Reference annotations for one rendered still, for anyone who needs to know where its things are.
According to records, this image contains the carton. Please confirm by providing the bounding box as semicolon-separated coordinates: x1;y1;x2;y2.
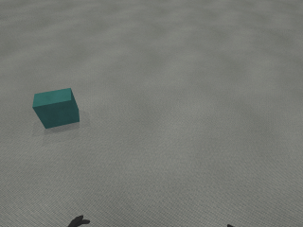
32;88;80;129

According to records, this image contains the left robot hand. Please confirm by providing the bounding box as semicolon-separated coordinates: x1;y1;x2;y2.
67;215;90;227

